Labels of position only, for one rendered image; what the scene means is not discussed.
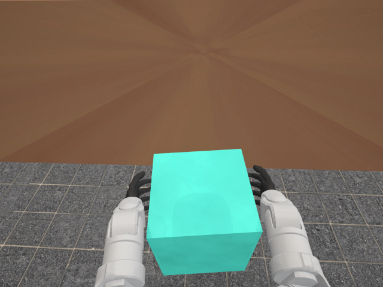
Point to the left robot forearm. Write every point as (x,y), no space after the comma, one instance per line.
(122,262)

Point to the carton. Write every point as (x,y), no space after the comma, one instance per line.
(202,214)

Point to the robot left hand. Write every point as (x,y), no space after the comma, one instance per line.
(134,186)

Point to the right robot forearm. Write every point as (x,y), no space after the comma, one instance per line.
(292,259)

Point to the robot right hand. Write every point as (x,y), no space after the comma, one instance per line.
(264,178)

